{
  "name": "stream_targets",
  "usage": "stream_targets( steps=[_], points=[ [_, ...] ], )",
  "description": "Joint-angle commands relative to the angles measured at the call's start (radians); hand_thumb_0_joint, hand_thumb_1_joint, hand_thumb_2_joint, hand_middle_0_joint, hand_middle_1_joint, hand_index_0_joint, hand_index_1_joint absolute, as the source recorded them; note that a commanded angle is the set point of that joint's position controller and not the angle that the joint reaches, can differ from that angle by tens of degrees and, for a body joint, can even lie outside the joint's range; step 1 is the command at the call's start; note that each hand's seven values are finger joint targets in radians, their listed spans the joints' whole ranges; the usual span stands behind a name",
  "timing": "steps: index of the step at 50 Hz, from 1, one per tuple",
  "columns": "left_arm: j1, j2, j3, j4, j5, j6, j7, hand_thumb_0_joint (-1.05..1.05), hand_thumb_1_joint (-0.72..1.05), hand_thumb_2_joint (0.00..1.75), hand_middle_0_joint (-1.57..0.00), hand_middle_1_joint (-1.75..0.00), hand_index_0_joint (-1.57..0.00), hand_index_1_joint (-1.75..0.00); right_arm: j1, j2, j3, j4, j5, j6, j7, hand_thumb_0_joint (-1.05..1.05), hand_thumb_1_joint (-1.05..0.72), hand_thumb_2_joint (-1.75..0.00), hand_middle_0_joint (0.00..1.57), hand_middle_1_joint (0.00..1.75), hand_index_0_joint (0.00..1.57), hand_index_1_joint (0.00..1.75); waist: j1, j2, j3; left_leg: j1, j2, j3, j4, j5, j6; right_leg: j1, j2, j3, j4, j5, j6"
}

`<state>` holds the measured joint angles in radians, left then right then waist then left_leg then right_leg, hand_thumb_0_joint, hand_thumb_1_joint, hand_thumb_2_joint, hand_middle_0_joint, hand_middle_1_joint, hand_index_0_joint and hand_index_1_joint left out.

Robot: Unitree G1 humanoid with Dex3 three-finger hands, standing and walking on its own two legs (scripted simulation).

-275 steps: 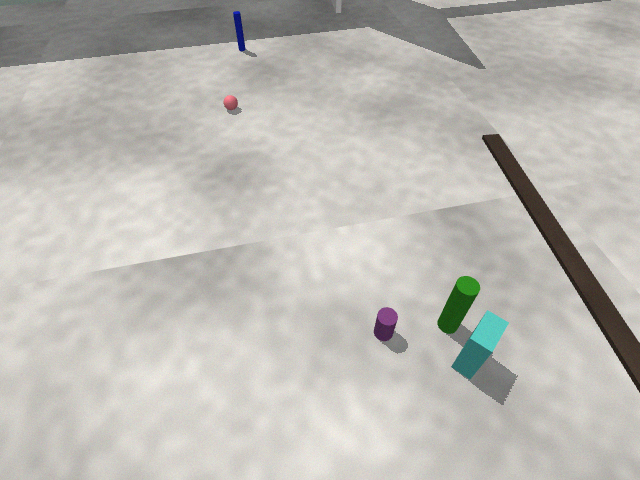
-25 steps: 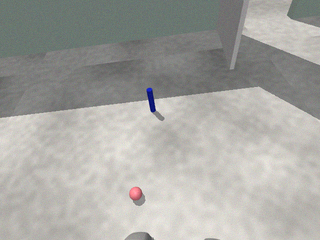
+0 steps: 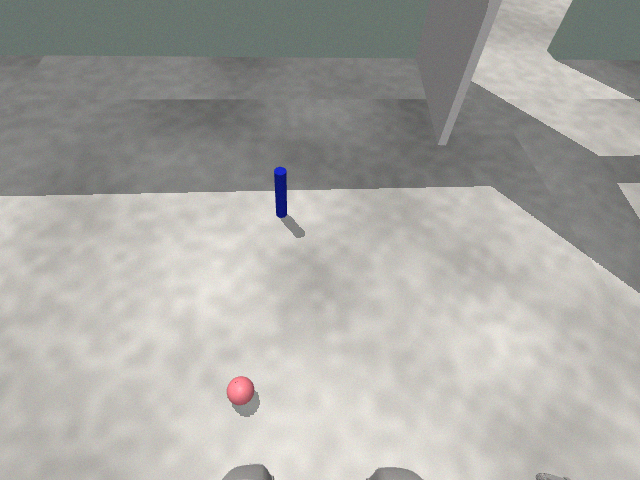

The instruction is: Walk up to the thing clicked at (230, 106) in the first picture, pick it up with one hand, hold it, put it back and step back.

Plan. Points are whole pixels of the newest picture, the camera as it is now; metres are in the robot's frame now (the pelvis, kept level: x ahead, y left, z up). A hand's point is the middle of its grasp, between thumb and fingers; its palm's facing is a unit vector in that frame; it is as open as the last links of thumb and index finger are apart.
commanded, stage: walk up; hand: left
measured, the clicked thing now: (240, 390) +0.43 +0.21 -0.72
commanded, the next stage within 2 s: none
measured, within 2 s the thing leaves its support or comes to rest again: neither
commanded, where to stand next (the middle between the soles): +0.08 -0.02 m, yaw +0 degrees
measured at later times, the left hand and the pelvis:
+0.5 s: hand out of the picture +0.12 +0.25 -0.14, palm faces -0.02 -0.94 -0.35, open 7.4 cm; pelvis +0.04 -0.01 +0.01, yaw +0 degrees
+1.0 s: hand out of the picture +0.13 +0.25 -0.14, palm faces -0.01 -0.94 -0.34, open 7.4 cm; pelvis +0.05 -0.01 +0.02, yaw +1 degrees
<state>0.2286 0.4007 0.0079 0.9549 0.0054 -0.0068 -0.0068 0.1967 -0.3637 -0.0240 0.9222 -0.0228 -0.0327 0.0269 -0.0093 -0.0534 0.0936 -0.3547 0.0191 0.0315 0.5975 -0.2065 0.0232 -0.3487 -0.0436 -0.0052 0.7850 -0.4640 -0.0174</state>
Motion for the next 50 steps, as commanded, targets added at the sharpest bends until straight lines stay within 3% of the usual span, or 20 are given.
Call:
stream_targets(
  steps=[1, 3, 4, 5, 6, 7, 8, 9, 11, 13, 15, 23, 25, 32, 38, 46, 50],
  points=[
    [0.091, 0.171, 0.061, 0.000, 0.008, -0.033, 0.018, 0.00, 0.90, 0.90, -0.20, -0.30, -0.20, -0.30, -0.041, -0.284, -0.074, -0.065, 0.002, -0.001, -0.019, 0.00, -0.90, -0.90, 0.20, 0.30, 0.20, 0.30, 0.017, 0.234, -0.122, 0.062, 0.199, -0.242, -0.208, -0.123, 0.155, 0.082, 0.021, -0.034, -0.185, 0.077, 0.005],
    [0.088, 0.168, 0.065, 0.019, 0.016, -0.041, 0.022, 0.00, 0.90, 0.90, -0.20, -0.30, -0.20, -0.30, -0.068, -0.246, -0.055, -0.064, 0.015, 0.008, -0.017, 0.00, -0.90, -0.90, 0.20, 0.30, 0.20, 0.30, 0.038, 0.172, -0.113, -0.019, 0.154, -0.185, -0.149, -0.156, 0.100, 0.205, 0.036, -0.036, -0.331, 0.187, -0.004],
    [0.075, 0.187, 0.071, 0.016, 0.022, -0.046, 0.027, 0.00, 0.90, 0.90, -0.20, -0.30, -0.20, -0.30, -0.068, -0.218, -0.042, -0.062, 0.020, 0.008, -0.018, 0.00, -0.90, -0.90, 0.20, 0.30, 0.20, 0.30, 0.043, 0.129, -0.112, -0.062, 0.140, -0.174, -0.129, -0.170, 0.067, 0.244, 0.000, 0.022, -0.358, 0.201, -0.021],
    [0.048, 0.225, 0.075, 0.003, 0.029, -0.051, 0.030, 0.00, 0.90, 0.90, -0.20, -0.30, -0.20, -0.30, -0.077, -0.184, -0.031, -0.064, 0.029, 0.007, -0.016, 0.00, -0.90, -0.90, 0.20, 0.30, 0.20, 0.30, 0.037, 0.014, -0.095, -0.090, 0.084, -0.134, -0.066, -0.206, 0.027, 0.188, -0.110, 0.206, -0.427, 0.095, -0.066],
    [-0.022, 0.266, 0.076, -0.004, 0.025, -0.048, 0.022, 0.00, 0.90, 0.90, -0.20, -0.30, -0.20, -0.30, -0.076, -0.192, -0.037, -0.040, 0.026, 0.010, -0.017, 0.00, -0.90, -0.90, 0.20, 0.30, 0.20, 0.30, 0.010, -0.048, -0.040, -0.032, 0.016, -0.072, -0.010, -0.270, 0.007, 0.038, -0.180, 0.303, -0.481, -0.145, -0.117],
    [-0.102, 0.266, 0.072, -0.021, 0.024, -0.042, 0.015, 0.00, 0.90, 0.90, -0.20, -0.30, -0.20, -0.30, -0.043, -0.210, -0.047, -0.008, 0.018, 0.010, -0.017, 0.00, -0.90, -0.90, 0.20, 0.30, 0.20, 0.30, -0.020, -0.079, 0.000, 0.063, 0.006, -0.045, 0.050, -0.251, 0.002, -0.074, -0.215, 0.317, -0.505, -0.257, -0.136],
    [-0.128, 0.228, 0.057, -0.035, 0.019, -0.040, 0.012, 0.00, 0.90, 0.90, -0.20, -0.30, -0.20, -0.30, -0.021, -0.226, -0.050, 0.009, 0.013, 0.002, -0.019, 0.00, -0.90, -0.90, 0.20, 0.30, 0.20, 0.30, -0.036, -0.040, 0.004, 0.149, 0.030, -0.073, -0.013, -0.213, 0.008, -0.131, -0.185, 0.255, -0.474, -0.201, -0.109],
    [-0.129, 0.199, 0.048, -0.029, 0.009, -0.041, 0.012, 0.00, 0.90, 0.90, -0.20, -0.30, -0.20, -0.30, -0.021, -0.238, -0.048, 0.018, 0.018, -0.005, -0.017, 0.00, -0.90, -0.90, 0.20, 0.30, 0.20, 0.30, -0.040, 0.001, -0.002, 0.153, 0.052, -0.112, -0.108, -0.154, 0.019, -0.103, -0.117, 0.158, -0.439, -0.113, -0.071],
    [-0.090, 0.175, 0.041, 0.002, 0.002, -0.048, 0.010, 0.00, 0.90, 0.90, -0.20, -0.30, -0.20, -0.30, -0.067, -0.237, -0.042, 0.024, 0.019, -0.016, -0.015, 0.00, -0.90, -0.90, 0.20, 0.30, 0.20, 0.30, -0.002, 0.010, -0.045, 0.123, 0.111, -0.194, -0.170, -0.079, 0.053, 0.011, -0.046, 0.079, -0.367, 0.144, -0.034],
    [-0.075, 0.189, 0.043, 0.018, 0.000, -0.047, 0.004, 0.00, 0.90, 0.90, -0.20, -0.30, -0.20, -0.30, -0.078, -0.234, -0.030, 0.028, 0.015, -0.020, -0.016, 0.00, -0.90, -0.90, 0.20, 0.30, 0.20, 0.30, 0.008, -0.017, -0.076, 0.087, 0.102, -0.185, -0.194, -0.141, 0.046, 0.086, -0.053, 0.097, -0.379, 0.157, -0.035],
    [-0.085, 0.194, 0.045, 0.029, -0.004, -0.045, 0.005, 0.00, 0.90, 0.90, -0.20, -0.30, -0.20, -0.30, -0.078, -0.241, -0.027, 0.052, 0.017, -0.019, -0.016, 0.00, -0.90, -0.90, 0.20, 0.30, 0.20, 0.30, 0.013, 0.012, -0.054, 0.061, 0.090, -0.175, -0.202, -0.113, 0.036, 0.123, -0.055, 0.091, -0.375, 0.139, -0.038],
    [-0.109, 0.196, 0.042, 0.062, -0.010, -0.042, 0.016, 0.00, 0.90, 0.90, -0.20, -0.30, -0.20, -0.30, -0.093, -0.227, -0.024, 0.103, 0.023, -0.020, -0.027, 0.00, -0.90, -0.90, 0.20, 0.30, 0.20, 0.30, 0.015, 0.051, -0.169, 0.188, 0.090, -0.116, -0.145, 0.271, 0.032, 0.231, -0.080, 0.055, -0.377, 0.434, -0.030],
    [-0.128, 0.192, 0.041, 0.063, -0.008, -0.038, 0.017, 0.00, 0.90, 0.90, -0.20, -0.30, -0.20, -0.30, -0.102, -0.225, -0.024, 0.109, 0.023, -0.018, -0.029, 0.00, -0.90, -0.90, 0.20, 0.30, 0.20, 0.30, 0.015, 0.056, -0.175, 0.189, 0.095, -0.113, -0.148, 0.283, 0.036, 0.245, -0.081, 0.043, -0.376, 0.447, -0.025],
    [-0.176, 0.178, 0.036, 0.083, -0.003, -0.027, 0.015, 0.00, 0.90, 0.90, -0.20, -0.30, -0.20, -0.30, -0.140, -0.220, -0.026, 0.130, 0.017, -0.009, -0.030, 0.00, -0.90, -0.90, 0.20, 0.30, 0.20, 0.30, 0.011, 0.082, -0.118, 0.159, 0.096, -0.127, -0.205, 0.162, 0.033, 0.226, -0.070, 0.037, -0.406, 0.336, -0.024],
    [-0.189, 0.176, 0.036, 0.100, -0.002, -0.027, 0.014, 0.00, 0.90, 0.90, -0.20, -0.30, -0.20, -0.30, -0.156, -0.213, -0.019, 0.137, 0.018, -0.009, -0.031, 0.00, -0.90, -0.90, 0.20, 0.30, 0.20, 0.30, 0.012, 0.073, -0.140, 0.195, 0.096, -0.117, -0.210, 0.245, 0.025, 0.266, -0.079, 0.040, -0.437, 0.409, -0.013],
    [-0.200, 0.171, 0.036, 0.116, 0.003, -0.021, 0.010, 0.00, 0.90, 0.90, -0.20, -0.30, -0.20, -0.30, -0.176, -0.222, -0.023, 0.143, 0.015, -0.004, -0.030, 0.00, -0.90, -0.90, 0.20, 0.30, 0.20, 0.30, 0.010, 0.073, -0.122, 0.202, 0.089, -0.128, -0.249, 0.103, 0.026, 0.243, -0.068, 0.029, -0.462, 0.307, -0.011],
    [-0.197, 0.171, 0.040, 0.119, 0.004, -0.023, 0.009, 0.00, 0.90, 0.90, -0.20, -0.30, -0.20, -0.30, -0.167, -0.214, -0.019, 0.146, 0.014, -0.006, -0.030, 0.00, -0.90, -0.90, 0.20, 0.30, 0.20, 0.30, 0.010, 0.049, -0.136, 0.213, 0.091, -0.124, -0.247, 0.147, 0.022, 0.259, -0.074, 0.034, -0.473, 0.331, -0.010]
  ],
)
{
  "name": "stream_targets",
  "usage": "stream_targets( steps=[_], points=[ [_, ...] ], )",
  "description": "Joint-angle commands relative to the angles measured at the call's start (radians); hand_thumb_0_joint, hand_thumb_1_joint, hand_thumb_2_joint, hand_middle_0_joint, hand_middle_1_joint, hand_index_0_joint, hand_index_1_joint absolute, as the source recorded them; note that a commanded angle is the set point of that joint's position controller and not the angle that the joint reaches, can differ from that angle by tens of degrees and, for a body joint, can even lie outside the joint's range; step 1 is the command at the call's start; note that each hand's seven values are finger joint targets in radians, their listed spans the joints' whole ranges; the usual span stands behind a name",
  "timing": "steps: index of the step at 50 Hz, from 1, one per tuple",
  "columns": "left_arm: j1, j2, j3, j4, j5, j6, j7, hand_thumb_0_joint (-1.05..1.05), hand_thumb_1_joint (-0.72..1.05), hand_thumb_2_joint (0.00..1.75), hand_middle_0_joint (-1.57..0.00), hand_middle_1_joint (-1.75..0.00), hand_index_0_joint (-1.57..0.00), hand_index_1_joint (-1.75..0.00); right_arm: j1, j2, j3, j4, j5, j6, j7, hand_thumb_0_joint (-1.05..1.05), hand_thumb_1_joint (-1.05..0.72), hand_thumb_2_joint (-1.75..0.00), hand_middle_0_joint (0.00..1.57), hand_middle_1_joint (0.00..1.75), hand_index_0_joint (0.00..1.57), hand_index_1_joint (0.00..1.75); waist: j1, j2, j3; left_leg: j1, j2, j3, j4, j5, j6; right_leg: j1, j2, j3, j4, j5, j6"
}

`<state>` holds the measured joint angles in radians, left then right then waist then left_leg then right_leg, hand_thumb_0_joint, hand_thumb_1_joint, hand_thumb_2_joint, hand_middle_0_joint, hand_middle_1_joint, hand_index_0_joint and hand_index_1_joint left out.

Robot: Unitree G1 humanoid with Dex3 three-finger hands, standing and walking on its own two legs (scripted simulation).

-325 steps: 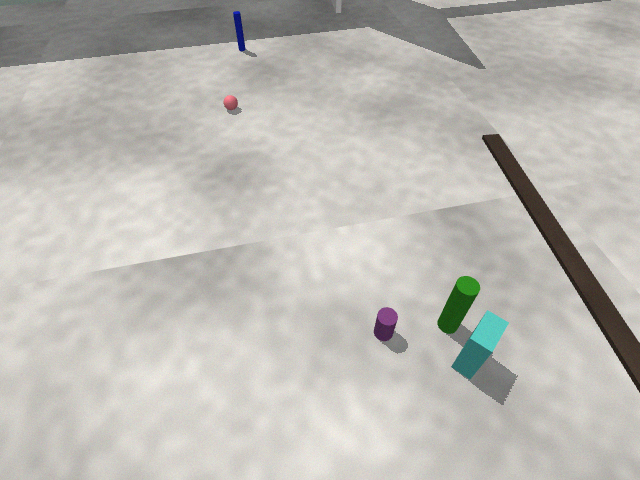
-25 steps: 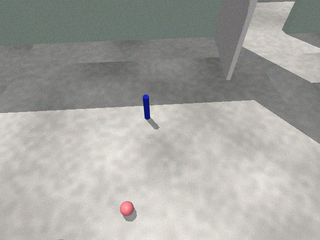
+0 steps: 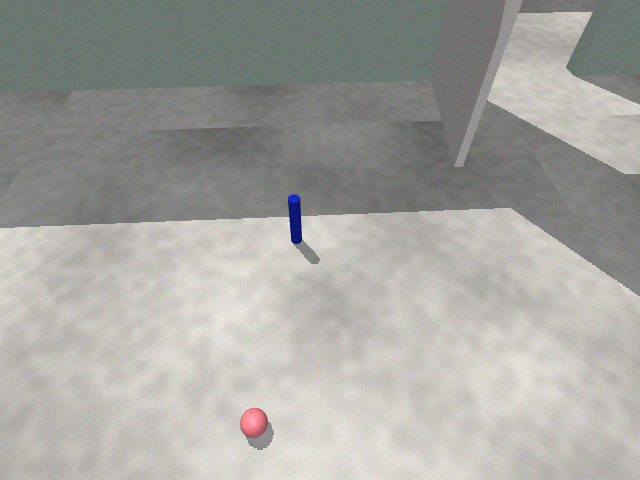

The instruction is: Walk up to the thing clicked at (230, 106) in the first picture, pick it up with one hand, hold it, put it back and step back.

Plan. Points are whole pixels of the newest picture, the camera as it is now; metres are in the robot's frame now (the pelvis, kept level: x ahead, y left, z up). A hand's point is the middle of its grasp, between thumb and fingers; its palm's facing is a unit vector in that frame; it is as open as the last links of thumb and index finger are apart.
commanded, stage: walk up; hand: left
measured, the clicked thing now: (254, 422) +0.38 +0.21 -0.74
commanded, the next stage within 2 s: none
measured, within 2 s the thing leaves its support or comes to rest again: neither
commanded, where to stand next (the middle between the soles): +0.03 -0.01 m, yaw -1 degrees
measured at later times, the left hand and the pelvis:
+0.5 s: hand out of the picture +0.08 +0.25 -0.16, palm faces +0.00 -0.94 -0.33, open 7.4 cm; pelvis +0.01 +0.00 +0.00, yaw +1 degrees
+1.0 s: hand out of the picture +0.11 +0.22 -0.16, palm faces -0.03 -0.93 -0.37, open 7.4 cm; pelvis +0.06 -0.03 -0.01, yaw -1 degrees
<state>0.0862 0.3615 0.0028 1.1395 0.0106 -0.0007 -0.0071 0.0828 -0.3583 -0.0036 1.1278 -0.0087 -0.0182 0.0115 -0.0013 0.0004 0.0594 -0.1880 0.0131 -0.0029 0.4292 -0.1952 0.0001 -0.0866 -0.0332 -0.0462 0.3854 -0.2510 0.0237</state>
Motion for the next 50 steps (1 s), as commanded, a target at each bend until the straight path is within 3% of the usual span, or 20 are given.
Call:
stream_targets(
  steps=[1, 14, 18, 25, 26, 27, 29, 31, 33, 35, 36, 37, 38, 39, 40, 41, 43, 47, 49, 50],
  points=[
    [-0.054, 0.210, 0.046, -0.065, -0.002, -0.029, 0.010, 0.00, 0.90, 0.90, -0.20, -0.30, -0.20, -0.30, -0.049, -0.218, -0.039, -0.058, 0.000, -0.021, -0.015, 0.00, -0.90, -0.90, 0.20, 0.30, 0.20, 0.30, 0.002, -0.003, -0.107, 0.054, 0.096, -0.087, -0.077, 0.166, 0.043, 0.002, -0.085, 0.073, -0.070, 0.134, -0.051],
    [-0.041, 0.199, 0.046, -0.055, 0.001, -0.024, 0.009, 0.00, 0.90, 0.90, -0.20, -0.30, -0.20, -0.30, -0.050, -0.214, -0.043, -0.051, -0.001, -0.020, -0.018, 0.00, -0.90, -0.90, 0.20, 0.30, 0.20, 0.30, 0.003, 0.008, -0.073, 0.030, 0.093, -0.110, -0.118, 0.096, 0.044, -0.001, -0.081, 0.062, -0.082, 0.087, -0.046],
    [-0.037, 0.204, 0.050, -0.056, 0.001, -0.027, 0.011, 0.00, 0.90, 0.90, -0.20, -0.30, -0.20, -0.30, -0.038, -0.204, -0.040, -0.050, -0.002, -0.021, -0.018, 0.00, -0.90, -0.90, 0.20, 0.30, 0.20, 0.30, 0.001, -0.011, -0.096, 0.051, 0.088, -0.091, -0.093, 0.183, 0.039, 0.021, -0.091, 0.068, -0.090, 0.142, -0.045],
    [-0.034, 0.201, 0.051, -0.064, 0.001, -0.025, 0.013, 0.00, 0.90, 0.90, -0.20, -0.30, -0.20, -0.30, -0.045, -0.207, -0.040, -0.053, -0.001, -0.019, -0.019, 0.00, -0.90, -0.90, 0.20, 0.30, 0.20, 0.30, 0.002, 0.002, -0.084, 0.055, 0.086, -0.087, -0.091, 0.176, 0.040, 0.007, -0.091, 0.062, -0.092, 0.142, -0.042],
    [0.003, 0.232, 0.069, -0.082, 0.014, -0.029, 0.001, 0.00, 0.90, 0.90, -0.20, -0.30, -0.20, -0.30, 0.017, -0.260, -0.072, -0.068, -0.002, -0.020, -0.007, 0.00, -0.90, -0.90, 0.20, 0.30, 0.20, 0.30, -0.006, 0.014, -0.128, 0.089, 0.060, -0.084, -0.048, -0.124, 0.082, -0.002, -0.058, 0.034, -0.031, -0.142, -0.076],
    [-0.003, 0.227, 0.070, -0.084, 0.019, -0.028, -0.002, 0.00, 0.90, 0.90, -0.20, -0.30, -0.20, -0.30, 0.048, -0.260, -0.077, -0.064, -0.007, -0.018, -0.003, 0.00, -0.90, -0.90, 0.20, 0.30, 0.20, 0.30, -0.016, 0.018, -0.083, 0.061, 0.072, -0.127, -0.074, -0.324, 0.096, -0.078, -0.060, 0.060, -0.011, -0.305, -0.090],
    [-0.027, 0.207, 0.071, -0.105, 0.025, -0.024, -0.012, 0.00, 0.90, 0.90, -0.20, -0.30, -0.20, -0.30, 0.090, -0.286, -0.091, -0.065, -0.015, -0.014, 0.002, 0.00, -0.90, -0.90, 0.20, 0.30, 0.20, 0.30, -0.042, 0.084, 0.023, 0.066, 0.130, -0.254, -0.170, -0.528, 0.130, -0.269, -0.025, 0.034, 0.080, -0.382, -0.079],
    [-0.019, 0.195, 0.073, -0.127, 0.028, -0.026, -0.016, 0.00, 0.90, 0.90, -0.20, -0.30, -0.20, -0.30, 0.113, -0.324, -0.110, -0.087, -0.022, -0.016, 0.001, 0.00, -0.90, -0.90, 0.20, 0.30, 0.20, 0.30, -0.053, 0.151, 0.088, 0.072, 0.249, -0.409, -0.263, -0.497, 0.209, -0.358, 0.013, -0.006, 0.250, -0.264, -0.059],
    [0.000, 0.190, 0.076, -0.145, 0.022, -0.039, -0.013, 0.00, 0.90, 0.90, -0.20, -0.30, -0.20, -0.30, 0.101, -0.323, -0.113, -0.118, -0.026, -0.026, 0.001, 0.00, -0.90, -0.90, 0.20, 0.30, 0.20, 0.30, -0.040, 0.124, 0.072, 0.125, 0.276, -0.398, -0.195, -0.185, 0.251, -0.371, -0.018, 0.041, 0.206, -0.281, -0.065],
    [0.083, 0.167, 0.078, -0.127, 0.023, -0.053, -0.007, 0.00, 0.90, 0.90, -0.20, -0.30, -0.20, -0.30, 0.058, -0.297, -0.107, -0.142, -0.018, -0.024, 0.000, 0.00, -0.90, -0.90, 0.20, 0.30, 0.20, 0.30, 0.015, 0.114, -0.001, 0.079, 0.235, -0.290, -0.076, 0.054, 0.207, -0.194, -0.011, 0.033, 0.032, -0.147, -0.076],
    [0.129, 0.168, 0.079, -0.108, 0.028, -0.057, 0.001, 0.00, 0.90, 0.90, -0.20, -0.30, -0.20, -0.30, 0.013, -0.250, -0.090, -0.157, -0.005, -0.020, -0.005, 0.00, -0.90, -0.90, 0.20, 0.30, 0.20, 0.30, 0.050, 0.072, -0.044, 0.014, 0.172, -0.180, 0.029, 0.217, 0.144, -0.046, -0.015, 0.040, -0.071, -0.011, -0.079],
    [0.167, 0.214, 0.088, -0.092, 0.026, -0.056, 0.013, 0.00, 0.90, 0.90, -0.20, -0.30, -0.20, -0.30, -0.043, -0.177, -0.066, -0.179, 0.011, -0.017, -0.010, 0.00, -0.90, -0.90, 0.20, 0.30, 0.20, 0.30, 0.071, -0.058, -0.060, -0.073, 0.062, -0.055, 0.188, 0.244, 0.056, 0.031, -0.118, 0.189, -0.145, 0.217, -0.078],
    [0.151, 0.287, 0.103, -0.103, 0.021, -0.050, 0.019, 0.00, 0.90, 0.90, -0.20, -0.30, -0.20, -0.30, -0.052, -0.145, -0.054, -0.194, 0.015, -0.012, -0.019, 0.00, -0.90, -0.90, 0.20, 0.30, 0.20, 0.30, 0.065, -0.147, -0.026, -0.198, -0.036, 0.006, 0.230, -0.065, 0.000, 0.081, -0.217, 0.312, -0.143, 0.388, -0.113],
    [0.111, 0.293, 0.102, -0.137, 0.027, -0.045, 0.016, 0.00, 0.90, 0.90, -0.20, -0.30, -0.20, -0.30, -0.019, -0.159, -0.056, -0.188, 0.012, -0.007, -0.029, 0.00, -0.90, -0.90, 0.20, 0.30, 0.20, 0.30, 0.054, -0.118, -0.030, -0.236, -0.044, -0.022, 0.290, -0.326, -0.001, 0.100, -0.288, 0.358, -0.111, 0.401, -0.208],
    [0.089, 0.287, 0.104, -0.151, 0.026, -0.042, 0.016, 0.00, 0.90, 0.90, -0.20, -0.30, -0.20, -0.30, 0.020, -0.175, -0.058, -0.175, 0.008, -0.009, -0.034, 0.00, -0.90, -0.90, 0.20, 0.30, 0.20, 0.30, 0.041, -0.116, -0.026, -0.234, -0.025, -0.038, 0.347, -0.391, 0.005, 0.096, -0.317, 0.352, -0.077, 0.470, -0.265],
    [0.069, 0.260, 0.103, -0.162, 0.021, -0.034, 0.019, 0.00, 0.90, 0.90, -0.20, -0.30, -0.20, -0.30, 0.039, -0.182, -0.058, -0.165, 0.006, -0.013, -0.038, 0.00, -0.90, -0.90, 0.20, 0.30, 0.20, 0.30, 0.028, -0.118, -0.008, -0.261, -0.001, -0.042, 0.316, -0.392, 0.009, 0.122, -0.295, 0.304, -0.057, 0.544, -0.265],
    [0.089, 0.205, 0.081, -0.169, 0.009, -0.031, 0.027, 0.00, 0.90, 0.90, -0.20, -0.30, -0.20, -0.30, 0.047, -0.185, -0.054, -0.148, 0.006, -0.016, -0.035, 0.00, -0.90, -0.90, 0.20, 0.30, 0.20, 0.30, 0.032, -0.129, -0.034, -0.282, -0.003, -0.035, 0.291, -0.297, 0.015, 0.211, -0.213, 0.210, 0.003, 0.766, -0.206],
    [0.046, 0.224, 0.075, -0.181, -0.011, -0.027, 0.039, 0.00, 0.90, 0.90, -0.20, -0.30, -0.20, -0.30, 0.045, -0.166, -0.049, -0.144, 0.007, 0.004, -0.031, 0.00, -0.90, -0.90, 0.20, 0.30, 0.20, 0.30, 0.017, -0.132, -0.076, -0.141, 0.000, -0.001, 0.147, -0.103, 0.031, 0.132, -0.183, 0.151, 0.085, 0.835, -0.134],
    [0.008, 0.231, 0.076, -0.195, -0.031, -0.012, 0.044, 0.00, 0.90, 0.90, -0.20, -0.30, -0.20, -0.30, 0.085, -0.171, -0.056, -0.127, 0.008, 0.006, -0.033, 0.00, -0.90, -0.90, 0.20, 0.30, 0.20, 0.30, -0.015, -0.142, -0.071, -0.056, -0.006, 0.014, 0.053, 0.095, 0.034, 0.057, -0.169, 0.125, 0.144, 0.831, -0.114],
    [-0.004, 0.237, 0.076, -0.211, -0.036, -0.005, 0.044, 0.00, 0.90, 0.90, -0.20, -0.30, -0.20, -0.30, 0.093, -0.205, -0.067, -0.131, 0.010, 0.008, -0.033, 0.00, -0.90, -0.90, 0.20, 0.30, 0.20, 0.30, -0.021, -0.092, -0.096, 0.007, 0.021, -0.009, 0.033, 0.396, 0.040, 0.021, -0.141, 0.096, 0.184, 0.784, -0.083]
  ],
)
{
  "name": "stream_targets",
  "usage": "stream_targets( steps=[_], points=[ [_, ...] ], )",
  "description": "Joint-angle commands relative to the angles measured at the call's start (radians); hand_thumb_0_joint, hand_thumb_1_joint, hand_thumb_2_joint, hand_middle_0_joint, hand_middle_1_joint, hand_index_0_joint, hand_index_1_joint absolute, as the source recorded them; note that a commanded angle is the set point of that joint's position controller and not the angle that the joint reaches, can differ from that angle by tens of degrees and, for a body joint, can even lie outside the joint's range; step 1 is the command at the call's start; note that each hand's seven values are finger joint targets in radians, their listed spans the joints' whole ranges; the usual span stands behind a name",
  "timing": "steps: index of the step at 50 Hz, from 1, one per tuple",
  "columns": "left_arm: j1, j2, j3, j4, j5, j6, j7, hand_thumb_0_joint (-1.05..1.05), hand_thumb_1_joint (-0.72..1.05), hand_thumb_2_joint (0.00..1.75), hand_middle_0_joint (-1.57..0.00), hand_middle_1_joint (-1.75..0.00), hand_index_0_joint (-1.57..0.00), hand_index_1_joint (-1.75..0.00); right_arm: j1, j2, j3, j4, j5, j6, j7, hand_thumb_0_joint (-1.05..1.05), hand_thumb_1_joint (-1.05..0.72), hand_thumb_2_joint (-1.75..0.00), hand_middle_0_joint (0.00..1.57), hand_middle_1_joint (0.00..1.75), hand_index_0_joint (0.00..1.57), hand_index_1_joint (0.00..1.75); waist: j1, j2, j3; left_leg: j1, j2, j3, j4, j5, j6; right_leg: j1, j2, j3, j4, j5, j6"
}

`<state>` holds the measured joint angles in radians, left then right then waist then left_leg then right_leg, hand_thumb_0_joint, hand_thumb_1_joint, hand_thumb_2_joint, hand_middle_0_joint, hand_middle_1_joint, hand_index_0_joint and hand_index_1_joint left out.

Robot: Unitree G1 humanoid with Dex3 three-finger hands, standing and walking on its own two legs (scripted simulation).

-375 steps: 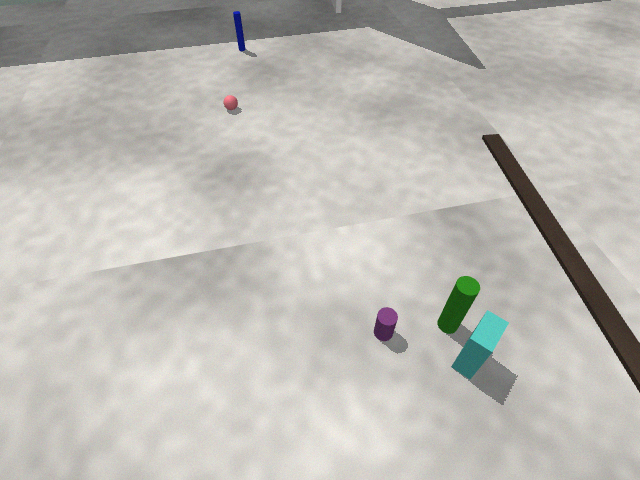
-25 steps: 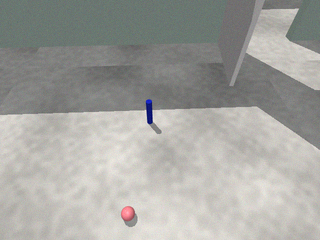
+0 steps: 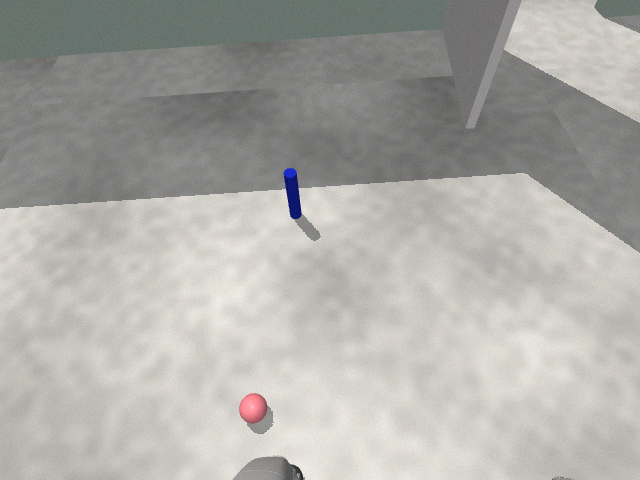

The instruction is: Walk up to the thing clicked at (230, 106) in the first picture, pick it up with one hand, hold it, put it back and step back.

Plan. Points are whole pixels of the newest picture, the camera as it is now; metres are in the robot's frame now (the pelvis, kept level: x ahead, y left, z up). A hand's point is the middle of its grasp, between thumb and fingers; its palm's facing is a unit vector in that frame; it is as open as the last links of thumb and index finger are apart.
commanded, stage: walk up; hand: left
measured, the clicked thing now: (253, 408) +0.32 +0.24 -0.73
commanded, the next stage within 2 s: none
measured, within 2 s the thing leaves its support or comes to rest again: neither
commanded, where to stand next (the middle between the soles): -0.02 +0.02 m, yaw -1 degrees
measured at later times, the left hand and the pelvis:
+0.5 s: hand out of the picture +0.00 +0.28 -0.13, palm faces +0.00 -0.85 -0.52, open 7.4 cm; pelvis -0.07 -0.01 -0.01, yaw +1 degrees
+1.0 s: hand out of the picture -0.02 +0.27 -0.16, palm faces +0.04 -0.93 -0.36, open 7.4 cm; pelvis -0.05 +0.00 -0.01, yaw +2 degrees
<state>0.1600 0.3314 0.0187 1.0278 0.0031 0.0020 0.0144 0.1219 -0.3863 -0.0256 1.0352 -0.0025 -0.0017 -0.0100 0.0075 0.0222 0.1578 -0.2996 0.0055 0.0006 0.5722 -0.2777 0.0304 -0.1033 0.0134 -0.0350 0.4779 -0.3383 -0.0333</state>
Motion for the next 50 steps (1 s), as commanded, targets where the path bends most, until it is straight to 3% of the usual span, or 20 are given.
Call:
stream_targets(
  steps=[1, 5, 11, 14, 15, 16, 17, 18, 19, 22, 26, 29, 33, 35, 36, 37, 39, 44, 48, 50],
  points=[
    [-0.081, 0.253, 0.062, -0.115, -0.035, 0.001, 0.024, 0.00, 0.90, 0.90, -0.20, -0.30, -0.20, -0.30, 0.041, -0.217, -0.058, -0.053, 0.005, -0.004, -0.012, 0.00, -0.90, -0.90, 0.20, 0.30, 0.20, 0.30, -0.024, -0.062, -0.238, 0.177, 0.080, -0.054, -0.109, 0.762, 0.034, 0.010, -0.133, 0.049, 0.140, 0.737, 0.012],
    [-0.024, 0.205, 0.059, -0.111, -0.038, 0.035, 0.036, 0.00, 0.90, 0.90, -0.20, -0.30, -0.20, -0.30, -0.005, -0.253, -0.082, -0.086, 0.008, 0.015, -0.021, 0.00, -0.90, -0.90, 0.20, 0.30, 0.20, 0.30, -0.032, 0.200, -0.298, 0.295, 0.331, -0.301, -0.116, 1.128, 0.255, -0.176, 0.025, 0.057, 0.494, -0.316, 0.027],
    [0.041, 0.209, 0.067, -0.102, -0.036, 0.025, 0.038, 0.00, 0.90, 0.90, -0.20, -0.30, -0.20, -0.30, -0.127, -0.201, -0.076, -0.184, -0.028, 0.058, -0.011, 0.00, -0.90, -0.90, 0.20, 0.30, 0.20, 0.30, 0.000, 0.158, -0.262, 0.187, 0.217, -0.159, -0.041, 0.754, 0.199, -0.211, -0.012, 0.039, 0.368, -0.183, 0.031],
    [0.128, 0.218, 0.082, -0.067, -0.024, -0.006, 0.058, 0.00, 0.90, 0.90, -0.20, -0.30, -0.20, -0.30, -0.185, -0.205, -0.083, -0.225, -0.025, 0.091, 0.019, 0.00, -0.90, -0.90, 0.20, 0.30, 0.20, 0.30, 0.047, 0.126, -0.260, 0.174, 0.137, -0.102, 0.107, 0.553, 0.127, -0.125, -0.024, -0.019, -0.046, 0.162, 0.073],
    [0.132, 0.269, 0.096, -0.067, -0.012, -0.016, 0.064, 0.00, 0.90, 0.90, -0.20, -0.30, -0.20, -0.30, -0.193, -0.175, -0.076, -0.238, -0.015, 0.097, 0.025, 0.00, -0.90, -0.90, 0.20, 0.30, 0.20, 0.30, 0.061, 0.017, -0.240, 0.052, 0.086, -0.085, 0.175, 0.398, 0.078, -0.057, -0.070, 0.060, -0.080, 0.331, 0.073],
    [0.127, 0.367, 0.121, -0.087, 0.012, -0.025, 0.069, 0.00, 0.90, 0.90, -0.20, -0.30, -0.20, -0.30, -0.178, -0.122, -0.062, -0.256, -0.003, 0.100, 0.027, 0.00, -0.90, -0.90, 0.20, 0.30, 0.20, 0.30, 0.059, -0.231, -0.201, -0.186, -0.046, -0.083, 0.311, -0.043, 0.008, -0.010, -0.284, 0.370, -0.130, 0.492, 0.012],
    [0.016, 0.422, 0.130, -0.138, 0.027, -0.021, 0.065, 0.00, 0.90, 0.90, -0.20, -0.30, -0.20, -0.30, -0.112, -0.130, -0.065, -0.242, -0.009, 0.111, 0.020, 0.00, -0.90, -0.90, 0.20, 0.30, 0.20, 0.30, 0.014, -0.216, -0.184, -0.204, -0.095, -0.162, 0.496, -0.339, -0.024, -0.136, -0.447, 0.493, -0.153, 0.466, -0.142],
    [-0.020, 0.460, 0.136, -0.186, 0.035, -0.023, 0.065, 0.00, 0.90, 0.90, -0.20, -0.30, -0.20, -0.30, -0.105, -0.185, -0.089, -0.257, -0.022, 0.122, 0.013, 0.00, -0.90, -0.90, 0.20, 0.30, 0.20, 0.30, 0.039, -0.245, -0.160, -0.159, -0.068, -0.228, 0.665, -0.360, -0.027, -0.256, -0.524, 0.620, -0.167, 0.460, -0.263],
    [-0.047, 0.413, 0.142, -0.191, 0.034, -0.026, 0.064, 0.00, 0.90, 0.90, -0.20, -0.30, -0.20, -0.30, -0.104, -0.214, -0.103, -0.246, -0.018, 0.118, 0.013, 0.00, -0.90, -0.90, 0.20, 0.30, 0.20, 0.30, 0.008, -0.188, -0.129, -0.197, -0.062, -0.281, 0.735, -0.317, -0.030, -0.240, -0.487, 0.545, -0.134, 0.449, -0.268],
    [-0.067, 0.297, 0.121, -0.194, 0.021, -0.026, 0.065, 0.00, 0.90, 0.90, -0.20, -0.30, -0.20, -0.30, -0.010, -0.191, -0.096, -0.214, -0.009, 0.099, 0.025, 0.00, -0.90, -0.90, 0.20, 0.30, 0.20, 0.30, -0.034, -0.103, -0.178, -0.235, -0.124, -0.241, 0.746, -0.183, -0.052, -0.071, -0.258, 0.189, 0.006, 0.591, -0.121],
    [0.102, 0.274, 0.128, -0.224, 0.059, -0.056, 0.007, 0.00, 0.90, 0.90, -0.20, -0.30, -0.20, -0.30, -0.024, -0.217, -0.087, -0.220, 0.003, 0.024, 0.044, 0.00, -0.90, -0.90, 0.20, 0.30, 0.20, 0.30, 0.100, -0.296, -0.310, -0.350, -0.064, -0.091, 0.367, -0.160, -0.057, 0.333, -0.204, 0.269, -0.134, -0.250, -0.158],
    [0.160, 0.318, 0.148, -0.233, 0.052, -0.030, -0.017, 0.00, 0.90, 0.90, -0.20, -0.30, -0.20, -0.30, -0.088, -0.212, -0.076, -0.243, -0.013, -0.011, 0.042, 0.00, -0.90, -0.90, 0.20, 0.30, 0.20, 0.30, 0.130, -0.317, -0.161, -0.263, -0.011, -0.047, 0.076, -0.270, -0.057, 0.215, -0.261, 0.299, -0.134, -0.208, -0.193],
    [0.085, 0.296, 0.118, -0.270, 0.033, -0.013, -0.045, 0.00, 0.90, 0.90, -0.20, -0.30, -0.20, -0.30, 0.209, -0.175, -0.096, -0.137, -0.035, -0.053, 0.025, 0.00, -0.90, -0.90, 0.20, 0.30, 0.20, 0.30, -0.054, -0.116, -0.173, 0.292, -0.070, 0.087, -0.279, 0.027, -0.013, -0.170, -0.172, 0.088, 0.133, 0.033, -0.099],
    [0.061, 0.158, 0.079, -0.319, 0.022, -0.014, -0.042, 0.00, 0.90, 0.90, -0.20, -0.30, -0.20, -0.30, 0.282, -0.327, -0.126, -0.147, -0.062, -0.062, 0.015, 0.00, -0.90, -0.90, 0.20, 0.30, 0.20, 0.30, -0.082, 0.267, -0.136, 0.452, 0.284, -0.583, -0.379, -0.393, 0.096, -0.694, 0.038, 0.020, 0.570, -0.271, 0.002],
    [-0.002, 0.283, 0.109, -0.302, 0.031, -0.013, -0.030, 0.00, 0.90, 0.90, -0.20, -0.30, -0.20, -0.30, 0.228, -0.380, -0.134, -0.178, -0.038, -0.057, 0.014, 0.00, -0.90, -0.90, 0.20, 0.30, 0.20, 0.30, -0.107, 0.141, -0.056, 0.214, 0.399, -0.684, -0.435, -0.642, 0.207, -0.635, -0.048, 0.167, 0.562, -0.223, -0.007],
    [0.013, 0.326, 0.113, -0.289, 0.025, -0.020, -0.035, 0.00, 0.90, 0.90, -0.20, -0.30, -0.20, -0.30, 0.153, -0.374, -0.132, -0.196, -0.022, -0.056, 0.015, 0.00, -0.90, -0.90, 0.20, 0.30, 0.20, 0.30, -0.065, 0.158, 0.038, 0.080, 0.417, -0.653, -0.468, -0.650, 0.250, -0.571, -0.090, 0.184, 0.601, -0.168, -0.013],
    [0.125, 0.291, 0.108, -0.227, 0.018, -0.021, -0.054, 0.00, 0.90, 0.90, -0.20, -0.30, -0.20, -0.30, 0.090, -0.277, -0.091, -0.224, -0.024, -0.072, 0.016, 0.00, -0.90, -0.90, 0.20, 0.30, 0.20, 0.30, -0.003, 0.102, 0.057, 0.128, 0.273, -0.404, -0.399, -0.405, 0.185, -0.554, -0.081, 0.214, 0.553, -0.061, 0.004],
    [0.161, 0.246, 0.088, -0.163, -0.007, -0.015, -0.053, 0.00, 0.90, 0.90, -0.20, -0.30, -0.20, -0.30, 0.025, -0.207, -0.065, -0.249, -0.022, -0.070, 0.010, 0.00, -0.90, -0.90, 0.20, 0.30, 0.20, 0.30, 0.011, 0.190, 0.064, -0.105, 0.166, -0.099, -0.346, 0.004, 0.125, -0.262, -0.051, 0.102, 0.344, 0.043, 0.050],
    [0.174, 0.263, 0.095, -0.141, -0.027, -0.028, 0.009, 0.00, 0.90, 0.90, -0.20, -0.30, -0.20, -0.30, -0.004, -0.219, -0.082, -0.283, -0.020, 0.022, 0.013, 0.00, -0.90, -0.90, 0.20, 0.30, 0.20, 0.30, 0.021, 0.271, -0.017, -0.025, 0.137, -0.031, -0.047, 0.415, 0.136, -0.178, -0.030, -0.015, 0.175, 0.099, 0.061],
    [0.193, 0.282, 0.101, -0.126, -0.010, -0.036, 0.020, 0.00, 0.90, 0.90, -0.20, -0.30, -0.20, -0.30, -0.002, -0.190, -0.077, -0.296, 0.005, 0.047, 0.012, 0.00, -0.90, -0.90, 0.20, 0.30, 0.20, 0.30, 0.034, 0.126, -0.091, -0.035, 0.070, 0.008, 0.117, 0.295, 0.076, -0.080, 0.000, -0.046, 0.033, 0.280, 0.054]
  ],
)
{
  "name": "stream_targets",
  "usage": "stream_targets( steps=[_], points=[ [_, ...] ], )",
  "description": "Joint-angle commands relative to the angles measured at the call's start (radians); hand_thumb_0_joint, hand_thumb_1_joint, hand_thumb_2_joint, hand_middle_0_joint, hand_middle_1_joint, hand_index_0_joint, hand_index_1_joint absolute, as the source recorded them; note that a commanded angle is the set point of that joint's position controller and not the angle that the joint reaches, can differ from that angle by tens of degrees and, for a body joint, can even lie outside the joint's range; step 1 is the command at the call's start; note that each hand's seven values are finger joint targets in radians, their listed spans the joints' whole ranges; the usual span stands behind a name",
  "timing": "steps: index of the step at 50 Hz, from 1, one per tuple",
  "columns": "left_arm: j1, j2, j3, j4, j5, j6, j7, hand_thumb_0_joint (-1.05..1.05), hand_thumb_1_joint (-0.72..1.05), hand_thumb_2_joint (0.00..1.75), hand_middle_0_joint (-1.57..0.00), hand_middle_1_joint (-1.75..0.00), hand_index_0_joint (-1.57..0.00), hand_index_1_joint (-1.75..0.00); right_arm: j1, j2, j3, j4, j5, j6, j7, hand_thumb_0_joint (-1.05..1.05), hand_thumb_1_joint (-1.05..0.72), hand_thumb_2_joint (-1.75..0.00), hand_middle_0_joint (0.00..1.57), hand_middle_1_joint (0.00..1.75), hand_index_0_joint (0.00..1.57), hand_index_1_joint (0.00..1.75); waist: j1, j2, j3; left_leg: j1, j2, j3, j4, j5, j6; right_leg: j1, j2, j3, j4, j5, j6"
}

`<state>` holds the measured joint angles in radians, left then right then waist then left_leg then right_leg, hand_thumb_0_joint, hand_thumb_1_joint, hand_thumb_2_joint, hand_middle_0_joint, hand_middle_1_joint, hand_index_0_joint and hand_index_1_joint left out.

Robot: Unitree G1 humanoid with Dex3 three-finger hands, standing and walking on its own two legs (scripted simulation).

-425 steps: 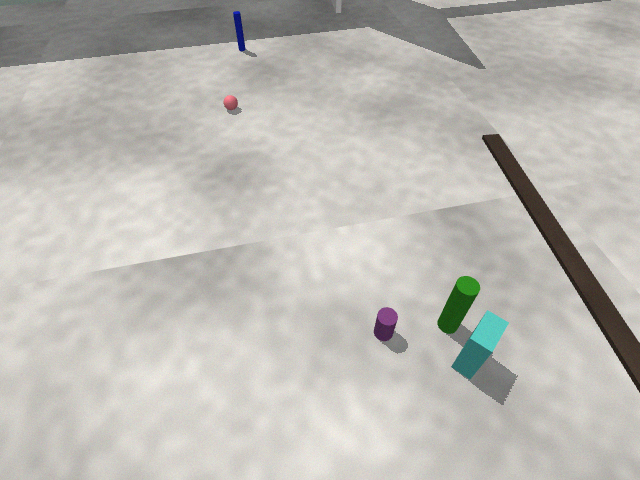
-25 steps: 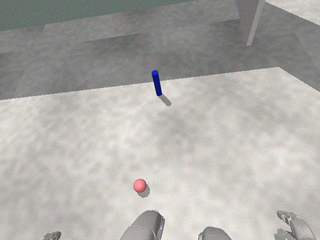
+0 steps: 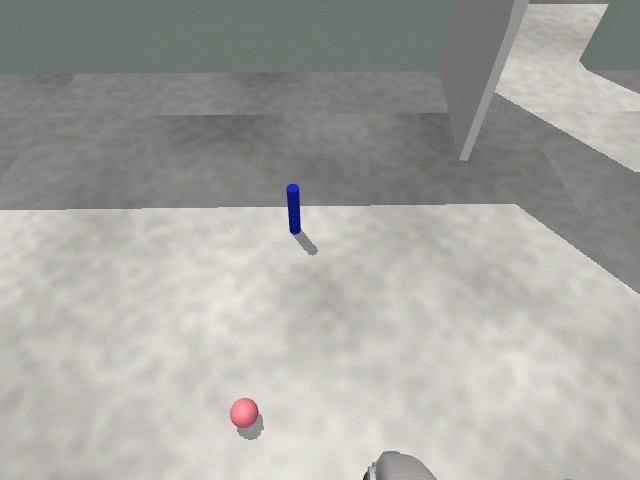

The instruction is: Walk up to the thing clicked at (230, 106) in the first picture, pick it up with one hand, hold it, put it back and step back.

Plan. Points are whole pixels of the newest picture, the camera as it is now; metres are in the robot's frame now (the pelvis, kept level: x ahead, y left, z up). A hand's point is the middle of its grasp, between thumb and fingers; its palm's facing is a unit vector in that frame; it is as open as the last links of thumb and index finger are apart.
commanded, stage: walk up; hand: left
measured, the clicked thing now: (244, 412) +0.38 +0.23 -0.72
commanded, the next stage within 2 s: none
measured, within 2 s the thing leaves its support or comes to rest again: neither
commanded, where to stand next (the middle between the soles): +0.03 +0.02 m, yaw -3 degrees
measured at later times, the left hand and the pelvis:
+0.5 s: hand out of the picture +0.04 +0.32 -0.14, palm faces +0.06 -0.91 -0.40, open 7.4 cm; pelvis -0.04 +0.03 +0.00, yaw +3 degrees
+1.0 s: hand out of the picture +0.10 +0.25 -0.11, palm faces -0.07 -0.90 -0.42, open 7.4 cm; pelvis +0.04 -0.02 +0.01, yaw -2 degrees
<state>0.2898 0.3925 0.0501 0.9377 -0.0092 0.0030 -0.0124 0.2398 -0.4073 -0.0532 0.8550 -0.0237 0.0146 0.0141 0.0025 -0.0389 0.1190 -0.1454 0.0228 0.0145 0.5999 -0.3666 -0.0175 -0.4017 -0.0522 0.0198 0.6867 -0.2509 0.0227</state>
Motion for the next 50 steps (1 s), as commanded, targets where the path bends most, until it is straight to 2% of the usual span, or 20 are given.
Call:
stream_targets(
  steps=[1, 2, 4, 10, 15, 17, 18, 19, 20, 21, 24, 27, 31, 36, 37, 38, 39, 40, 44, 50],
  points=[
    [0.058, 0.256, 0.081, -0.045, 0.012, -0.042, 0.049, 0.00, 0.90, 0.90, -0.20, -0.30, -0.20, -0.30, -0.056, -0.138, -0.043, -0.100, 0.037, 0.039, -0.015, 0.00, -0.90, -0.90, 0.20, 0.30, 0.20, 0.30, 0.036, 0.027, -0.097, -0.206, 0.018, -0.002, 0.223, 0.214, 0.090, 0.260, 0.000, -0.002, -0.220, 0.398, -0.011],
    [0.062, 0.328, 0.100, -0.067, 0.026, -0.046, 0.053, 0.00, 0.90, 0.90, -0.20, -0.30, -0.20, -0.30, -0.009, -0.108, -0.034, -0.111, 0.051, 0.046, -0.019, 0.00, -0.90, -0.90, 0.20, 0.30, 0.20, 0.30, 0.036, -0.196, -0.144, -0.311, -0.097, 0.010, 0.438, -0.067, 0.044, 0.306, -0.216, 0.281, -0.279, 0.639, -0.103],
    [-0.040, 0.349, 0.093, -0.135, 0.032, -0.039, 0.063, 0.00, 0.90, 0.90, -0.20, -0.30, -0.20, -0.30, 0.057, -0.167, -0.062, -0.086, 0.043, 0.084, -0.043, 0.00, -0.90, -0.90, 0.20, 0.30, 0.20, 0.30, 0.009, -0.158, -0.182, -0.236, -0.090, -0.172, 0.696, -0.309, 0.038, 0.127, -0.388, 0.529, -0.326, 0.512, -0.294],
    [-0.039, 0.249, 0.089, -0.140, 0.039, -0.031, 0.097, 0.00, 0.90, 0.90, -0.20, -0.30, -0.20, -0.30, 0.075, -0.211, -0.084, -0.084, 0.012, 0.086, -0.011, 0.00, -0.90, -0.90, 0.20, 0.30, 0.20, 0.30, 0.024, -0.090, -0.314, -0.363, -0.087, -0.221, 0.739, -0.091, -0.004, 0.283, -0.214, 0.280, -0.268, -0.151, -0.202],
    [-0.166, 0.270, 0.109, -0.197, 0.094, -0.006, 0.044, 0.00, 0.90, 0.90, -0.20, -0.30, -0.20, -0.30, 0.182, -0.208, -0.066, -0.010, 0.021, 0.016, 0.008, 0.00, -0.90, -0.90, 0.20, 0.30, 0.20, 0.30, -0.005, -0.397, -0.253, -0.136, -0.038, 0.003, 0.049, -0.283, 0.026, 0.144, -0.162, 0.159, -0.293, -0.391, -0.195],
    [-0.110, 0.245, 0.101, -0.169, 0.063, 0.023, 0.031, 0.00, 0.90, 0.90, -0.20, -0.30, -0.20, -0.30, 0.259, -0.199, -0.074, 0.058, -0.006, -0.005, -0.002, 0.00, -0.90, -0.90, 0.20, 0.30, 0.20, 0.30, -0.032, -0.173, -0.187, 0.087, -0.075, 0.042, -0.192, -0.041, 0.032, -0.060, -0.092, 0.082, -0.082, -0.466, -0.132],
    [-0.071, 0.160, 0.070, -0.170, 0.051, 0.034, 0.033, 0.00, 0.90, 0.90, -0.20, -0.30, -0.20, -0.30, 0.230, -0.240, -0.081, 0.060, -0.031, -0.010, -0.009, 0.00, -0.90, -0.90, 0.20, 0.30, 0.20, 0.30, -0.036, 0.108, -0.073, 0.123, 0.007, -0.197, -0.288, -0.243, 0.067, -0.315, 0.005, 0.025, 0.170, -0.476, -0.086],
    [-0.097, 0.115, 0.056, -0.184, 0.040, 0.027, 0.036, 0.00, 0.90, 0.90, -0.20, -0.30, -0.20, -0.30, 0.113, -0.330, -0.088, 0.006, -0.048, -0.017, -0.021, 0.00, -0.90, -0.90, 0.20, 0.30, 0.20, 0.30, -0.008, 0.283, 0.045, -0.071, 0.282, -0.665, -0.399, -0.555, 0.121, -0.496, 0.128, 0.023, 0.400, -0.380, -0.042],
    [-0.238, 0.244, 0.089, -0.173, 0.039, 0.016, 0.044, 0.00, 0.90, 0.90, -0.20, -0.30, -0.20, -0.30, 0.014, -0.363, -0.079, -0.022, -0.019, -0.024, -0.023, 0.00, -0.90, -0.90, 0.20, 0.30, 0.20, 0.30, -0.050, 0.163, 0.187, -0.430, 0.403, -0.794, -0.524, -0.750, 0.226, -0.328, 0.027, 0.203, 0.324, -0.270, -0.030],
    [-0.268, 0.271, 0.097, -0.159, 0.033, 0.004, 0.027, 0.00, 0.90, 0.90, -0.20, -0.30, -0.20, -0.30, -0.092, -0.339, -0.068, -0.032, -0.021, -0.038, -0.028, 0.00, -0.90, -0.90, 0.20, 0.30, 0.20, 0.30, -0.006, 0.125, 0.259, -0.591, 0.404, -0.738, -0.528, -0.724, 0.278, -0.160, 0.008, 0.176, 0.352, -0.200, -0.025],
    [-0.031, 0.211, 0.087, -0.076, 0.029, 0.010, -0.013, 0.00, 0.90, 0.90, -0.20, -0.30, -0.20, -0.30, -0.076, -0.276, -0.056, -0.015, -0.027, -0.093, -0.034, 0.00, -0.90, -0.90, 0.20, 0.30, 0.20, 0.30, 0.063, 0.112, 0.125, -0.138, 0.190, -0.314, -0.355, -0.172, 0.151, -0.279, 0.094, 0.145, 0.349, -0.022, -0.030],
    [-0.145, 0.243, 0.096, -0.125, 0.035, -0.006, -0.040, 0.00, 0.90, 0.90, -0.20, -0.30, -0.20, -0.30, 0.093, -0.307, -0.092, 0.020, -0.018, -0.110, -0.017, 0.00, -0.90, -0.90, 0.20, 0.30, 0.20, 0.30, -0.050, 0.219, 0.043, 0.028, 0.216, -0.351, -0.386, -0.323, 0.196, -0.289, 0.058, 0.089, 0.266, -0.081, -0.013],
    [-0.191, 0.228, 0.074, -0.159, 0.031, -0.034, -0.054, 0.00, 0.90, 0.90, -0.20, -0.30, -0.20, -0.30, 0.112, -0.286, -0.090, -0.008, -0.018, -0.103, -0.013, 0.00, -0.90, -0.90, 0.20, 0.30, 0.20, 0.30, -0.079, 0.269, 0.032, 0.127, 0.245, -0.265, -0.340, -0.125, 0.229, -0.253, 0.014, 0.047, 0.084, -0.108, -0.022],
    [0.079, 0.209, 0.075, -0.071, 0.027, -0.069, -0.038, 0.00, 0.90, 0.90, -0.20, -0.30, -0.20, -0.30, 0.100, -0.235, -0.065, -0.064, -0.006, -0.076, -0.002, 0.00, -0.90, -0.90, 0.20, 0.30, 0.20, 0.30, 0.058, 0.160, -0.147, 0.040, 0.107, -0.006, 0.150, 0.497, 0.157, 0.281, 0.092, -0.106, -0.307, -0.007, -0.064],
    [0.203, 0.281, 0.101, -0.042, 0.035, -0.079, -0.022, 0.00, 0.90, 0.90, -0.20, -0.30, -0.20, -0.30, 0.139, -0.173, -0.042, -0.083, 0.008, -0.071, -0.005, 0.00, -0.90, -0.90, 0.20, 0.30, 0.20, 0.30, 0.102, -0.010, -0.235, -0.154, 0.076, -0.010, 0.387, 0.322, 0.119, 0.508, 0.029, 0.040, -0.272, 0.022, -0.072],
    [0.223, 0.354, 0.122, -0.052, 0.036, -0.084, -0.005, 0.00, 0.90, 0.90, -0.20, -0.30, -0.20, -0.30, 0.156, -0.099, -0.011, -0.121, 0.024, -0.072, -0.003, 0.00, -0.90, -0.90, 0.20, 0.30, 0.20, 0.30, 0.081, -0.227, -0.237, -0.433, -0.043, -0.013, 0.538, -0.161, 0.069, 0.640, -0.227, 0.463, -0.316, -0.003, -0.143],
    [0.178, 0.377, 0.110, -0.079, 0.024, -0.081, -0.006, 0.00, 0.90, 0.90, -0.20, -0.30, -0.20, -0.30, 0.124, -0.193, -0.036, -0.113, 0.024, -0.060, -0.017, 0.00, -0.90, -0.90, 0.20, 0.30, 0.20, 0.30, 0.080, -0.117, -0.204, -0.479, -0.056, -0.099, 0.574, -0.217, 0.074, 0.523, -0.345, 0.687, -0.415, -0.101, -0.253],
    [0.130, 0.371, 0.108, -0.100, 0.014, -0.079, -0.006, 0.00, 0.90, 0.90, -0.20, -0.30, -0.20, -0.30, 0.104, -0.240, -0.054, -0.106, 0.019, -0.058, -0.022, 0.00, -0.90, -0.90, 0.20, 0.30, 0.20, 0.30, 0.057, -0.056, -0.119, -0.451, -0.008, -0.133, 0.613, -0.211, 0.075, 0.395, -0.369, 0.661, -0.405, -0.065, -0.306],
    [0.061, 0.260, 0.063, -0.118, -0.005, -0.097, 0.013, 0.00, 0.90, 0.90, -0.20, -0.30, -0.20, -0.30, 0.167, -0.192, -0.042, -0.054, 0.028, -0.048, -0.013, 0.00, -0.90, -0.90, 0.20, 0.30, 0.20, 0.30, -0.012, -0.021, -0.029, -0.376, 0.018, -0.137, 0.490, -0.032, 0.059, 0.244, -0.184, 0.235, -0.329, 0.395, -0.191],
    [-0.039, 0.222, 0.032, -0.152, 0.004, -0.097, 0.040, 0.00, 0.90, 0.90, -0.20, -0.30, -0.20, -0.30, 0.109, -0.145, -0.036, -0.044, 0.030, -0.023, -0.013, 0.00, -0.90, -0.90, 0.20, 0.30, 0.20, 0.30, -0.016, -0.113, -0.064, -0.179, 0.024, -0.062, 0.220, 0.104, 0.012, 0.108, -0.168, 0.064, -0.245, 0.738, -0.211]
  ],
)
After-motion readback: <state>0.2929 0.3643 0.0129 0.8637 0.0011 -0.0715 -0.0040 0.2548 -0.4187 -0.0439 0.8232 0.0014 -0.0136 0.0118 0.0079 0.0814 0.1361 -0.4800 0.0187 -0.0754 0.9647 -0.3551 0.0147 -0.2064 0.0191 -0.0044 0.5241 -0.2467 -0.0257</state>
